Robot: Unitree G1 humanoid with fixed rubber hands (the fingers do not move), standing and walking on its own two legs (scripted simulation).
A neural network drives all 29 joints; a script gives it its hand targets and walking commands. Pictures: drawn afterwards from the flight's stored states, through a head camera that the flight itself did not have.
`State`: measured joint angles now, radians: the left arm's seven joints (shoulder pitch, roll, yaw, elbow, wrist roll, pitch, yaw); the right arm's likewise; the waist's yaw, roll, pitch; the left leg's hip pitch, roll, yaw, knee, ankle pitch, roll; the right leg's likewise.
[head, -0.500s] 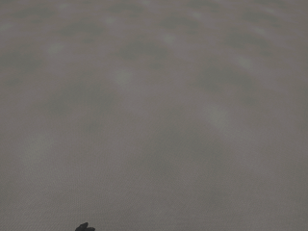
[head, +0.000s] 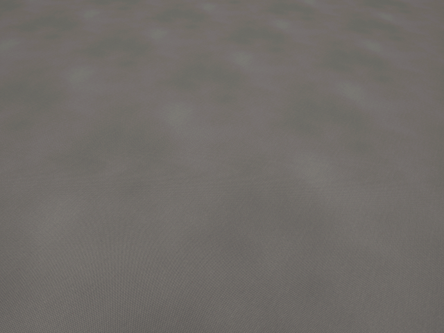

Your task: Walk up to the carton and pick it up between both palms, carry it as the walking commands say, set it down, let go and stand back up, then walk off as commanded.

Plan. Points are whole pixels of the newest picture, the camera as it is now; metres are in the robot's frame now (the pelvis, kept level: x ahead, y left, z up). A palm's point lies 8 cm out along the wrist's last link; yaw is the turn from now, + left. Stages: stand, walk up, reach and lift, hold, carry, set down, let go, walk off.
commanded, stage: stand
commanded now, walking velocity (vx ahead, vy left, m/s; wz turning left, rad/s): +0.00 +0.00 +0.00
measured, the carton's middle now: out of the picture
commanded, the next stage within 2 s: walk up in 0.24 s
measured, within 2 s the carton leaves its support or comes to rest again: neither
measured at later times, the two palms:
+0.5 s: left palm out of the picture +0.00 +0.22 -0.14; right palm out of the picture +0.01 -0.23 -0.13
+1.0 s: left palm out of the picture +0.15 +0.18 -0.10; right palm out of the picture +0.00 -0.30 -0.12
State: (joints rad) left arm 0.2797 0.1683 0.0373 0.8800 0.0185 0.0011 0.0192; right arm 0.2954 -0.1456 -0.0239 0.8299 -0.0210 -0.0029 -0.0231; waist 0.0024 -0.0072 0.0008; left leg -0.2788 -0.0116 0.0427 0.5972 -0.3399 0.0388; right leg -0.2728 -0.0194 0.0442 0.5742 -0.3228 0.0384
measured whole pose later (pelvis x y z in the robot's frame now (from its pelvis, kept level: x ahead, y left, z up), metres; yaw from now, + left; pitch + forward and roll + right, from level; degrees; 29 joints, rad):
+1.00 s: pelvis +0.00 -0.04 +0.01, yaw -22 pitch +3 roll +2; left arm 0.26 0.21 0.06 0.84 0.03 0.01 0.00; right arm 0.16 -0.22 -0.05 0.86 -0.02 0.05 -0.04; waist 0.02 0.00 0.00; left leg -0.50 0.06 0.03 0.96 -0.37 -0.06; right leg -0.29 0.03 0.05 0.48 -0.25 -0.05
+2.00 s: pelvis +0.04 +0.02 +0.01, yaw -51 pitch +1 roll -1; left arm 0.24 0.25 0.07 0.89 0.04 0.06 -0.01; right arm 0.18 -0.19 -0.02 0.83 -0.03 0.01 -0.03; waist 0.01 -0.05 0.06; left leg -0.29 0.06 0.14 0.54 -0.26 0.03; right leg -0.46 0.00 -0.01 1.06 -0.48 0.04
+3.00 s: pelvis +0.06 +0.08 +0.00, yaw -82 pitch -1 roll -1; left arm 0.16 0.23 0.07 0.85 0.02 0.06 -0.04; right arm 0.27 -0.24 -0.03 0.86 -0.03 0.01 -0.01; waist -0.04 0.01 0.07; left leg -0.27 0.12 0.30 0.56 -0.27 0.05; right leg -0.29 -0.04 -0.07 0.71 -0.44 0.03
